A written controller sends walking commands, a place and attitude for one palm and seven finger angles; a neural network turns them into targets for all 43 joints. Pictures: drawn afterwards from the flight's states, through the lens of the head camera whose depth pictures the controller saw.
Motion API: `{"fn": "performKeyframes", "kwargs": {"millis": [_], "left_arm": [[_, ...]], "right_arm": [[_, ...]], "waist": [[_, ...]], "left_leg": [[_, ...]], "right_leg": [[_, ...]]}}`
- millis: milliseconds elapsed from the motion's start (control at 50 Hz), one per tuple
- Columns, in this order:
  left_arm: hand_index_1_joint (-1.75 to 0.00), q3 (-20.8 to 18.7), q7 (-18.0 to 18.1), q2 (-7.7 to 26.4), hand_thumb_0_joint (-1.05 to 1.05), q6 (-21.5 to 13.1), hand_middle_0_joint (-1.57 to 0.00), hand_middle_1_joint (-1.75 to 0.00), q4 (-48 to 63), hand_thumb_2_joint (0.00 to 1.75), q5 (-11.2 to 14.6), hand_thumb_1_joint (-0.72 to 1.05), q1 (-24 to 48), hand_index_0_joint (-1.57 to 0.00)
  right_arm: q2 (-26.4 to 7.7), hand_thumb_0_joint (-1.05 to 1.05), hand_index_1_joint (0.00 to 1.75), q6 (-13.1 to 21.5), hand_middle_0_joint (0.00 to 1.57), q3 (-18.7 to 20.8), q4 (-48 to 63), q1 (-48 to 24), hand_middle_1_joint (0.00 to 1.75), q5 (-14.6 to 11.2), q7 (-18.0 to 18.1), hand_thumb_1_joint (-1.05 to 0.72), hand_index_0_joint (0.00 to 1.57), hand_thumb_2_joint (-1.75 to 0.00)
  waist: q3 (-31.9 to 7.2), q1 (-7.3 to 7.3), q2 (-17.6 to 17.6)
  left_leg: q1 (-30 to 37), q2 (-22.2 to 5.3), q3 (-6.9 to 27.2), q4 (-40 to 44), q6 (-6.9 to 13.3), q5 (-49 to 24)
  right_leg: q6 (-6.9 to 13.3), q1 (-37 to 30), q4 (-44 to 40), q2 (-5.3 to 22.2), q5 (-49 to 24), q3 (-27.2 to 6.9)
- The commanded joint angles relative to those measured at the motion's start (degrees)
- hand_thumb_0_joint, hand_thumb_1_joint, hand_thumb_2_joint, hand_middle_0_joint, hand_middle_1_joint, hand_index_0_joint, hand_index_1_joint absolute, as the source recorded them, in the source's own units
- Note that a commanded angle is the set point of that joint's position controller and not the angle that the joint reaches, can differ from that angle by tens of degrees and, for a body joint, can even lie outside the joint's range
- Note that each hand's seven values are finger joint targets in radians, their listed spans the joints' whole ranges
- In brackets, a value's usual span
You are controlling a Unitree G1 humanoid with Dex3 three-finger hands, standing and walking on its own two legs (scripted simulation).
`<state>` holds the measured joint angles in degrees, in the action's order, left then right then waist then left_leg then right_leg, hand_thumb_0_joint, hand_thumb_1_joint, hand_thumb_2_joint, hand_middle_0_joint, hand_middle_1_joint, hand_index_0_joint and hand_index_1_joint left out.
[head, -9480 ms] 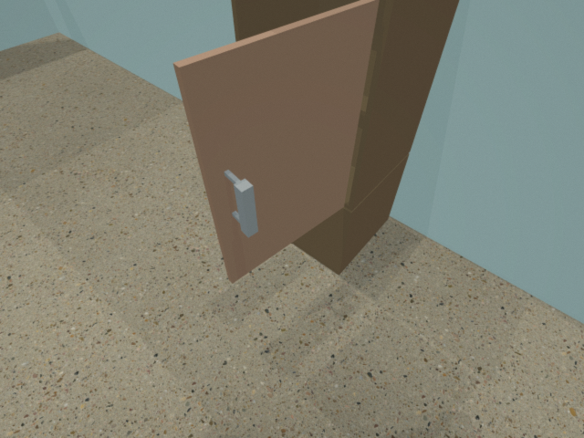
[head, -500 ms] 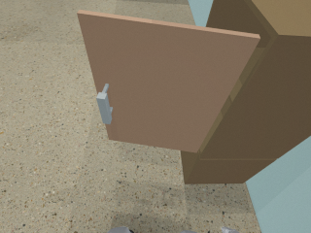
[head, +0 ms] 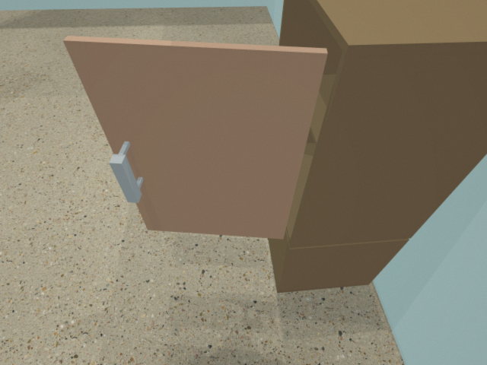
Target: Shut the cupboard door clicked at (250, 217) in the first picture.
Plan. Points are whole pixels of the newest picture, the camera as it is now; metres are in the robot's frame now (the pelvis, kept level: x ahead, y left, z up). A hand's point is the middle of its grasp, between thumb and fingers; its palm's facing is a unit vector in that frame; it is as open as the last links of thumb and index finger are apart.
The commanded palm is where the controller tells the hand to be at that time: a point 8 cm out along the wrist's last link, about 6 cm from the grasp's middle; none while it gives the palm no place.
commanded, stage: come to a stop and stand still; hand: left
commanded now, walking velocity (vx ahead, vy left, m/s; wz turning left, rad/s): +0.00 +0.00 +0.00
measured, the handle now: (130, 172) +0.51 +0.27 -0.03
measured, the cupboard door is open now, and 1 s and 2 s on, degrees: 81 81 81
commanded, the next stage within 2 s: look again from close up in 0.26 s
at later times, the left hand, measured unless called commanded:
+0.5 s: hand out of the picture +0.00 +0.15 -0.17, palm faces +0.01 -0.98 -0.18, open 7.4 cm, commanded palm none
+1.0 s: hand out of the picture +0.03 +0.20 -0.17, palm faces -0.02 -0.98 -0.22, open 7.4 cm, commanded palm none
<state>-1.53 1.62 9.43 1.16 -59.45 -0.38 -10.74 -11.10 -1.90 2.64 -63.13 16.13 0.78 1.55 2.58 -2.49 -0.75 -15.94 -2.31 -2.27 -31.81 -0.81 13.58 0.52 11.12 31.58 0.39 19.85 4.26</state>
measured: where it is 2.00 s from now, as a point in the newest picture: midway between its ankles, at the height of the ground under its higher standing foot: outside the picture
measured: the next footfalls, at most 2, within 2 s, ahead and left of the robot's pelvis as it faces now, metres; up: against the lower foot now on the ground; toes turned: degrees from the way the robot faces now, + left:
left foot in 1.78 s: +0.12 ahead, +0.23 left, +0.00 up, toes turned +1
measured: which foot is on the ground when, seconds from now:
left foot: down 0.00-1.00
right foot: down 0.00-1.00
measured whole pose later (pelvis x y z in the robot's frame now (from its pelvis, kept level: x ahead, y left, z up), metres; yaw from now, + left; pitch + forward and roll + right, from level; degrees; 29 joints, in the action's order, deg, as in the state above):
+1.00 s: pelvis +0.01 +0.01 +0.01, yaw -1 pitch -1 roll +0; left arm 0.5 1.7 10.9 -0.2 -62.1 -0.6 -15.5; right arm -9.6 1.1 -1.3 -63.5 14.9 0.5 1.0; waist 2.4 0.0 0.6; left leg -11.7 -0.1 -4.0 -26.9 1.0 14.3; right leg -0.9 7.9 27.0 2.2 18.2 2.1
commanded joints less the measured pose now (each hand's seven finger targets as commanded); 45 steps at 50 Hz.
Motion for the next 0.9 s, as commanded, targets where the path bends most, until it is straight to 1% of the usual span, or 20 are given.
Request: {"fn": "performKeyframes", "kwargs": {"millis": [0, 20, 40, 100, 160, 200, 320, 340, 360, 380, 400, 420, 460, 500, 540, 580, 600, 660, 780, 880], "left_arm": [[-0.3, -0.62, 0.1, 5.69, 0.0, -0.58, -0.2, -0.3, 0.75, 0.9, 0.33, 0.9, -2.63, -0.2], [-0.3, -0.55, -0.04, 6.06, 0.0, -0.43, -0.2, -0.3, 0.4, 0.9, 0.42, 0.9, -2.64, -0.2], [-0.3, -0.6, -0.13, 5.94, 0.0, -0.5, -0.2, -0.3, -0.1, 0.9, 0.39, 0.9, -2.77, -0.2], [-0.3, -0.29, -0.21, 5.66, 0.0, -1.2, -0.2, -0.3, -1.37, 0.9, 0.32, 0.9, -3.67, -0.2], [-0.3, -0.21, -0.12, 5.64, 0.0, -1.55, -0.2, -0.3, -1.85, 0.9, 0.39, 0.9, -4.06, -0.2], [-0.3, -0.1, -0.07, 5.23, 0.0, -1.64, -0.2, -0.3, -2.33, 0.9, 0.26, 0.9, -4.44, -0.2], [-0.3, 0.1, 0.08, 4.46, 0.0, -1.97, -0.2, -0.3, -3.44, 0.9, 0.22, 0.9, -6.43, -0.2], [-0.3, 0.51, 2.73, 4.73, 0.0, -4.0, -0.2, -0.3, -5.11, 0.9, -1.24, 0.9, -13.22, -0.2], [-0.3, 0.13, 2.49, 7.92, 0.0, -4.62, -0.2, -0.3, -2.3, 0.9, -0.79, 0.9, -10.44, -0.2], [-0.3, 0.29, 2.13, 7.39, 0.0, -4.71, -0.2, -0.3, -1.34, 0.9, -0.69, 0.9, -8.9, -0.2], [-0.3, 0.12, 1.95, 6.56, 0.0, -4.98, -0.2, -0.3, -0.91, 0.9, -0.73, 0.9, -8.53, -0.2], [-0.3, 0.35, 1.77, 6.2, 0.0, -4.99, -0.2, -0.3, -0.78, 0.9, -0.46, 0.9, -9.78, -0.2], [-0.3, 0.68, 1.57, 5.19, 0.0, -4.23, -0.2, -0.3, -0.85, 0.9, -0.38, 0.9, -10.29, -0.2], [-0.3, 0.9, 1.32, 4.7, 0.0, -3.57, -0.2, -0.3, -0.76, 0.9, -0.5, 0.9, -10.16, -0.2], [-0.3, 1.11, 1.12, 4.91, 0.0, -3.01, -0.2, -0.3, -0.51, 0.9, -0.39, 0.9, -9.79, -0.2], [-0.3, 1.26, 0.9, 5.12, 0.0, -2.55, -0.2, -0.3, -0.11, 0.9, -0.42, 0.9, -9.01, -0.2], [-0.3, 1.13, 0.81, 5.25, 0.0, -2.53, -0.2, -0.3, 0.08, 0.9, -0.51, 0.9, -9.01, -0.2], [-0.3, 1.24, 0.58, 5.83, 0.0, -2.25, -0.2, -0.3, 0.28, 0.9, -0.37, 0.9, -8.79, -0.2], [-0.3, 1.15, 0.41, 7.01, 0.0, -2.42, -0.2, -0.3, 0.22, 0.9, -0.25, 0.9, -8.32, -0.2], [-0.3, 1.12, 0.39, 7.55, 0.0, -2.34, -0.2, -0.3, -0.5, 0.9, -0.22, 0.9, -7.98, -0.2]], "right_arm": [[-4.42, 0.0, 0.3, 1.77, 0.2, -0.26, 0.96, -0.07, 0.3, 0.18, 0.56, -0.9, 0.2, -0.9], [-4.09, 0.0, 0.3, 1.68, 0.2, -0.45, 0.6, 0.1, 0.3, 0.09, 0.49, -0.9, 0.2, -0.9], [-3.69, 0.0, 0.3, 1.53, 0.2, -0.44, 0.48, -0.31, 0.3, 0.18, 0.49, -0.9, 0.2, -0.9], [-2.67, 0.0, 0.3, 1.7, 0.2, -0.54, -0.39, 1.36, 0.3, 0.1, 0.59, -0.9, 0.2, -0.9], [-2.53, 0.0, 0.3, 1.75, 0.2, -0.6, -0.82, 1.88, 0.3, 0.07, 0.57, -0.9, 0.2, -0.9], [-2.16, 0.0, 0.3, 1.7, 0.2, -0.69, -1.32, 2.1, 0.3, 0.03, 0.65, -0.9, 0.2, -0.9], [-2.02, 0.0, 0.3, 1.9, 0.2, -1.07, -1.87, 2.03, 0.3, 0.06, 0.71, -0.9, 0.2, -0.9], [-3.52, 0.0, 0.3, 3.53, 0.2, -1.16, 2.41, -3.59, 0.3, -0.47, -0.03, -0.9, 0.2, -0.9], [-0.14, 0.0, 0.3, 3.14, 0.2, -1.62, 4.34, -0.13, 0.3, -0.29, -0.46, -0.9, 0.2, -0.9], [-0.47, 0.0, 0.3, 3.07, 0.2, -1.53, 4.16, 1.98, 0.3, -0.32, -0.51, -0.9, 0.2, -0.9], [-0.09, 0.0, 0.3, 3.61, 0.2, -1.89, 4.09, 2.97, 0.3, 0.08, -0.57, -0.9, 0.2, -0.9], [-0.99, 0.0, 0.3, 3.86, 0.2, -1.91, 4.33, 3.18, 0.3, -0.05, -0.44, -0.9, 0.2, -0.9], [-2.3, 0.0, 0.3, 3.91, 0.2, -1.96, 4.78, 2.78, 0.3, -0.19, -0.05, -0.9, 0.2, -0.9], [-2.43, 0.0, 0.3, 3.91, 0.2, -2.24, 4.93, 2.19, 0.3, -0.1, 0.1, -0.9, 0.2, -0.9], [-3.09, 0.0, 0.3, 3.47, 0.2, -2.28, 5.3, 1.61, 0.3, -0.11, -0.01, -0.9, 0.2, -0.9], [-3.46, 0.0, 0.3, 3.2, 0.2, -2.26, 5.46, 1.22, 0.3, -0.03, -0.23, -0.9, 0.2, -0.9], [-3.24, 0.0, 0.3, 3.35, 0.2, -2.35, 5.1, 1.16, 0.3, 0.06, -0.27, -0.9, 0.2, -0.9], [-4.34, 0.0, 0.3, 3.22, 0.2, -2.4, 5.25, 0.84, 0.3, 0.17, -0.36, -0.9, 0.2, -0.9], [-5.27, 0.0, 0.3, 3.83, 0.2, -2.54, 4.12, 0.8, 0.3, 0.04, -0.33, -0.9, 0.2, -0.9], [-5.47, 0.0, 0.3, 3.96, 0.2, -2.69, 2.78, 0.63, 0.3, -0.1, -0.21, -0.9, 0.2, -0.9]], "waist": [[0.1, 3.14, -4.72], [0.35, 2.98, -6.17], [1.52, 3.22, -4.46], [0.51, 2.7, 0.49], [-0.7, 2.27, 2.08], [0.76, 2.2, 3.69], [1.04, 2.11, 1.96], [0.55, 4.6, -0.23], [-3.38, 1.02, 1.3], [-5.0, 0.46, 2.37], [-6.15, 0.63, -1.17], [-6.59, 1.02, -0.52], [-4.3, 1.56, -0.23], [0.31, 2.07, 0.22], [2.59, 2.13, 2.85], [4.91, 2.16, 2.15], [5.08, 2.34, 0.18], [4.35, 2.52, 0.48], [-0.41, 2.98, 1.52], [-0.21, 3.17, 0.91]], "left_leg": [[1.46, -5.92, 6.4, 10.02, 1.98, -9.95], [-0.11, -5.54, 6.67, 12.07, 1.78, -5.28], [-0.59, -4.82, 6.21, 12.37, 1.35, -2.34], [3.53, -3.78, 3.98, 11.36, 0.7, -5.2], [5.6, -3.52, 3.33, 10.54, 0.47, -6.81], [6.06, -3.57, 2.93, 10.8, 0.43, -6.64], [6.98, -3.59, 2.74, 10.81, 0.37, -8.79], [4.02, -3.62, 0.53, -2.65, -0.16, -11.3], [1.03, -1.49, 1.3, -1.54, 0.63, 2.34], [1.99, -1.75, 0.94, 0.11, 0.78, 2.85], [4.25, -1.56, 1.0, 3.15, 0.79, -4.02], [5.27, -2.29, 1.67, 2.62, 1.3, -10.17], [5.38, -3.24, 2.3, 2.97, 1.82, -14.94], [3.5, -3.38, 2.85, 4.54, 2.2, -14.71], [2.57, -3.02, 3.44, 6.07, 2.34, -8.71], [1.46, -2.65, 3.79, 7.93, 2.41, -3.71], [1.33, -2.66, 3.9, 8.82, 2.57, -4.29], [1.57, -2.69, 4.56, 10.11, 2.73, -1.1], [4.27, -3.3, 4.25, 9.9, 2.99, -7.77], [4.64, -3.34, 4.19, 9.9, 2.96, -10.58]], "right_leg": [[0.96, -1.39, -9.57, 4.99, -9.21, -5.13], [0.83, -2.29, -10.05, 5.08, -6.66, -5.1], [1.03, -2.06, -10.98, 4.97, -6.06, -5.69], [1.57, -1.53, -13.34, 5.97, -8.5, -6.17], [1.68, -1.16, -13.89, 6.5, -9.7, -6.4], [1.66, -0.45, -14.73, 6.33, -9.29, -6.19], [1.75, -0.7, -14.63, 6.45, -12.04, -6.44], [-0.42, -0.09, -12.46, 9.6, -40.4, -10.87], [1.98, -4.18, -10.13, 12.12, -41.79, -11.28], [3.6, -3.38, -9.33, 11.06, -32.86, -9.4], [4.31, -4.6, -6.38, 9.41, -38.04, -7.84], [3.43, -4.42, -5.2, 7.85, -36.45, -6.82], [2.72, -2.55, -5.3, 6.36, -28.74, -5.96], [2.42, -0.58, -6.38, 5.5, -22.33, -5.39], [2.05, 1.28, -7.74, 5.12, -13.46, -5.82], [1.83, 3.42, -9.29, 4.78, -5.12, -6.29], [1.84, 3.07, -9.4, 4.64, -5.06, -6.15], [1.68, 3.3, -9.72, 4.5, -1.82, -6.42], [1.17, -0.13, -8.77, 5.23, -8.48, -5.86], [0.91, -1.07, -8.68, 5.56, -11.07, -5.58]]}}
